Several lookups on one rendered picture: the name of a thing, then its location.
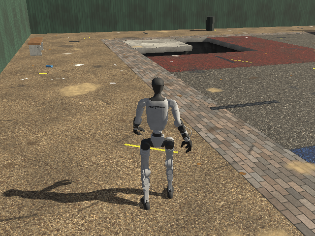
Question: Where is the right robot shin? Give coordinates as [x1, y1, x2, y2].
[166, 160, 173, 192]

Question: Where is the right robot forearm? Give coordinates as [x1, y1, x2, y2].
[178, 119, 190, 142]

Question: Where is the robot left upper arm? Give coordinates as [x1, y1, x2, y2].
[134, 98, 147, 124]

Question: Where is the robot right upper arm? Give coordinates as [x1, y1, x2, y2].
[167, 99, 182, 127]

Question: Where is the left robot forearm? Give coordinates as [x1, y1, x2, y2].
[133, 117, 139, 130]

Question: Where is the right robot hand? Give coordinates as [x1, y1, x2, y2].
[181, 139, 192, 153]

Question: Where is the left robot hand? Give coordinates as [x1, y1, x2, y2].
[133, 127, 145, 135]

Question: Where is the right robot foot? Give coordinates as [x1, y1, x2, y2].
[167, 185, 174, 199]

